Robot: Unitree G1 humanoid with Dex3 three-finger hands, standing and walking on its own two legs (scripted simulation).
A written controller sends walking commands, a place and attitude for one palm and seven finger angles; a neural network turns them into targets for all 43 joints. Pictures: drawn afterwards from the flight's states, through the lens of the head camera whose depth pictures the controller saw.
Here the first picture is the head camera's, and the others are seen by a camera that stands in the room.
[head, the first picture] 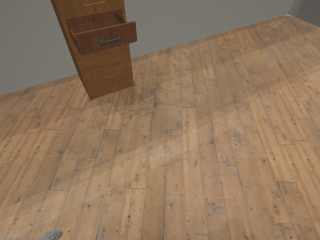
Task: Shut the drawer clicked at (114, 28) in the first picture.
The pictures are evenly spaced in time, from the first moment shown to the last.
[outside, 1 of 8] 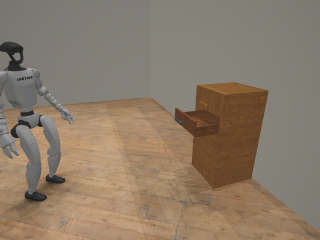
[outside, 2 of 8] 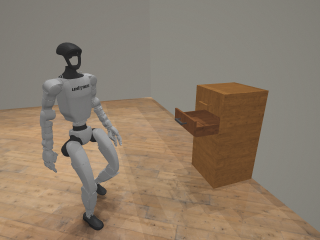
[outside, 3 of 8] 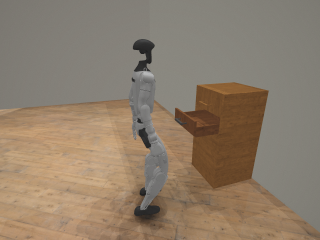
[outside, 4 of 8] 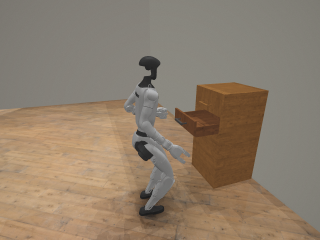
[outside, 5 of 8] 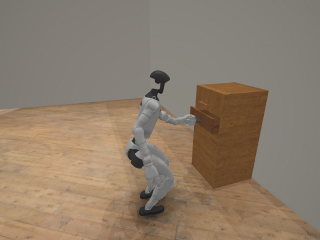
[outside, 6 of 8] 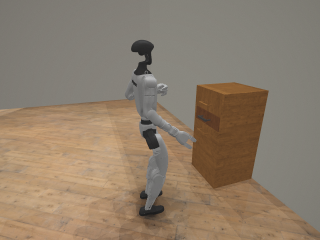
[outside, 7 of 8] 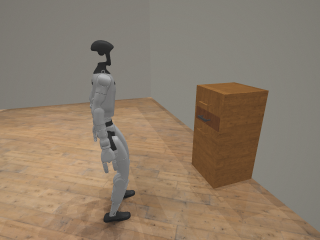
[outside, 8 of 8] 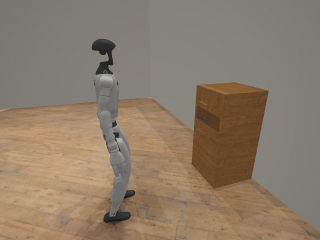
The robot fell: no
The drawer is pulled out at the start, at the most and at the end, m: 0.24 0.24 0.00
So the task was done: yes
